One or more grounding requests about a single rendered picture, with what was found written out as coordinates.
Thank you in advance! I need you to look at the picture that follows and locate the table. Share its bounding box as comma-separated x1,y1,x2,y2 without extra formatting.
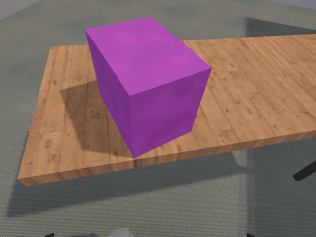
17,34,316,186

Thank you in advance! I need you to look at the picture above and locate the carton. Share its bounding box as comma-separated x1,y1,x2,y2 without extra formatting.
85,17,212,158

